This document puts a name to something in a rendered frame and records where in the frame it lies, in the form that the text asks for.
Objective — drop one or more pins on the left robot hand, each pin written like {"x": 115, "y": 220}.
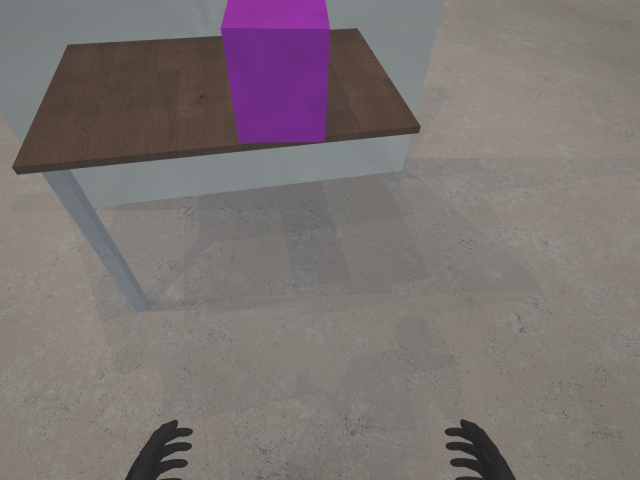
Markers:
{"x": 147, "y": 465}

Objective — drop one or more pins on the carton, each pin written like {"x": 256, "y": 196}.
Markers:
{"x": 277, "y": 57}

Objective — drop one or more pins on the table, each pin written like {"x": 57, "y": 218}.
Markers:
{"x": 135, "y": 101}

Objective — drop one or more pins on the right robot hand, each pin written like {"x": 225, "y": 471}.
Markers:
{"x": 490, "y": 464}

